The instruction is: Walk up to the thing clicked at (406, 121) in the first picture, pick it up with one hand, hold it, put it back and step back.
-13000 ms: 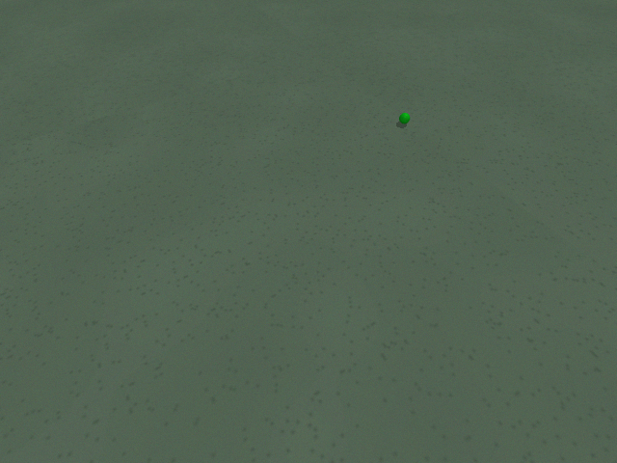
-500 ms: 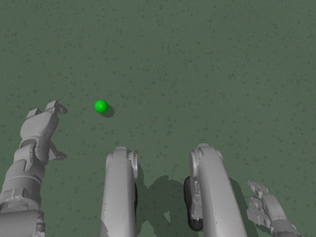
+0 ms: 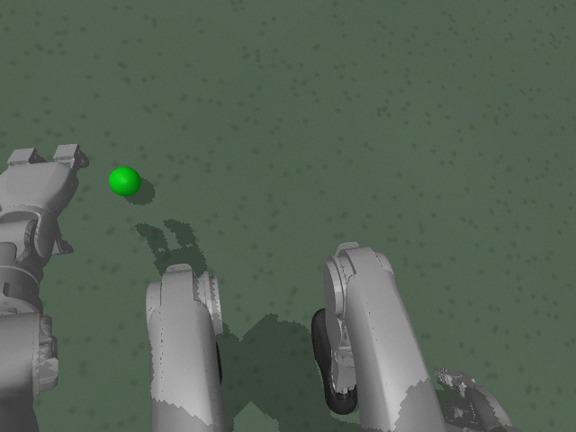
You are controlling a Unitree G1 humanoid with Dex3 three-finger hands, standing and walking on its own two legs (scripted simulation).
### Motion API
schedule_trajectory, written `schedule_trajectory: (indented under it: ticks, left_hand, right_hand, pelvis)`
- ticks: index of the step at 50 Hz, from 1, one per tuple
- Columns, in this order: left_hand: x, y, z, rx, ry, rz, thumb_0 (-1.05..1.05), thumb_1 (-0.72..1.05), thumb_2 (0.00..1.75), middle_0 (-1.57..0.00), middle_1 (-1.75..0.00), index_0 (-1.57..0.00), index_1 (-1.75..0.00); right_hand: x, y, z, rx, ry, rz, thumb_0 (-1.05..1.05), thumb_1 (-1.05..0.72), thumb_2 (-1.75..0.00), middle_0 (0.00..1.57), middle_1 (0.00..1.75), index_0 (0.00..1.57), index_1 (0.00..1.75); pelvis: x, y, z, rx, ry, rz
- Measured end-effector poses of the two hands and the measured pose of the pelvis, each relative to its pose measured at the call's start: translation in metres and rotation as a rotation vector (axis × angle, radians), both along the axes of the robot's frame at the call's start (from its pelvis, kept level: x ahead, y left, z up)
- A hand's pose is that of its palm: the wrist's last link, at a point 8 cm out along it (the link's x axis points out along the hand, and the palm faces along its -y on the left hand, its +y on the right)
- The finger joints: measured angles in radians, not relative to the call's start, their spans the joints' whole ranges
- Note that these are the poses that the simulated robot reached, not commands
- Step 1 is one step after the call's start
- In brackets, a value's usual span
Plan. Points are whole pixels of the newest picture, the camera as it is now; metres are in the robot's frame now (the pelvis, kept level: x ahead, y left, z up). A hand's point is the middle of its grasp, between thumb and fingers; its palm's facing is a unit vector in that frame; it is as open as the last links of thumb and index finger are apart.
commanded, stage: rise first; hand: left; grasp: from above
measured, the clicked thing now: (125, 181) +0.53 +0.27 -0.33
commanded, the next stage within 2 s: approach in 0.82 s
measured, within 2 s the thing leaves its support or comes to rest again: neither
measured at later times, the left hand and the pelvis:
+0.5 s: hand (78, 200) +0.45 +0.31 -0.20, palm faces -0.47 -0.06 -0.88, open 13.7 cm; pelvis +0.01 +0.00 -0.02, yaw -2 degrees
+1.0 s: hand (85, 196) +0.46 +0.30 -0.22, palm faces -0.46 -0.07 -0.88, open 13.9 cm; pelvis +0.01 +0.00 -0.04, yaw -3 degrees
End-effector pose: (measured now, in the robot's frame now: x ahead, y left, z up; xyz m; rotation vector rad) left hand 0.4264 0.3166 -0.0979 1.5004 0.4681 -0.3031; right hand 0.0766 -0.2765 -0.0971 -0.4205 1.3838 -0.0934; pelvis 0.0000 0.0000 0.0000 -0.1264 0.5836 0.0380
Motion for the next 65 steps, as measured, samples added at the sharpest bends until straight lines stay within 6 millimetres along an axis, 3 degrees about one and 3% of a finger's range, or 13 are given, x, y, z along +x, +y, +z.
schedule_trajectory:
  ticks: [12, 23, 52, 57, 65]
  left_hand:
    - [0.017, -0.004, -0.027, 0.001, -0.003, -0.006, 0.00, -0.43, 0.94, -0.17, -0.91, -0.16, -0.90]
    - [0.030, -0.007, -0.045, 0.004, -0.005, 0.012, 0.00, -0.44, 0.94, -0.15, -0.94, -0.15, -0.93]
    - [0.046, -0.014, -0.064, -0.002, -0.009, -0.002, 0.00, -0.49, 0.98, -0.10, -1.03, -0.10, -1.02]
    - [0.063, -0.029, -0.063, -0.004, -0.036, -0.039, 0.00, -0.48, 0.96, -0.09, -1.06, -0.10, -1.04]
    - [0.114, -0.071, -0.044, -0.004, -0.140, -0.063, 0.00, -0.48, 0.95, -0.09, -1.09, -0.11, -1.06]
  right_hand:
    - [0.007, 0.006, -0.016, 0.016, 0.024, 0.034, 0.01, -0.91, -0.89, 0.20, 0.30, 0.21, 0.30]
    - [-0.002, 0.003, -0.021, 0.010, 0.074, 0.030, 0.01, -0.91, -0.90, 0.20, 0.30, 0.21, 0.30]
    - [-0.018, 0.002, -0.025, -0.006, 0.115, 0.043, 0.01, -0.91, -0.89, 0.20, 0.30, 0.21, 0.30]
    - [-0.022, 0.003, -0.022, -0.017, 0.115, 0.044, 0.00, -0.91, -0.89, 0.20, 0.30, 0.21, 0.30]
    - [-0.041, 0.004, -0.014, -0.034, 0.115, -0.007, 0.00, -0.91, -0.89, 0.20, 0.30, 0.21, 0.30]
  pelvis:
    - [0.006, 0.000, -0.015, -0.007, 0.015, -0.011]
    - [0.011, -0.001, -0.023, -0.009, 0.025, -0.020]
    - [0.011, -0.001, -0.037, -0.024, 0.010, -0.031]
    - [0.011, -0.001, -0.038, -0.025, 0.013, -0.031]
    - [0.011, -0.001, -0.038, -0.030, 0.029, -0.039]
